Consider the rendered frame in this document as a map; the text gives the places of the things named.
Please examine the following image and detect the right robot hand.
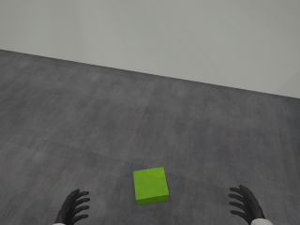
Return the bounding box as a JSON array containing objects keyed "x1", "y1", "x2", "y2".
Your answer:
[{"x1": 228, "y1": 185, "x2": 265, "y2": 225}]

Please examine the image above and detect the carton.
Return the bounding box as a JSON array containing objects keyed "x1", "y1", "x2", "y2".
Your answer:
[{"x1": 133, "y1": 167, "x2": 169, "y2": 205}]

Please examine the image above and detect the left robot hand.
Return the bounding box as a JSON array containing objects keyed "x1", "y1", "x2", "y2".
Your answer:
[{"x1": 54, "y1": 189, "x2": 90, "y2": 225}]

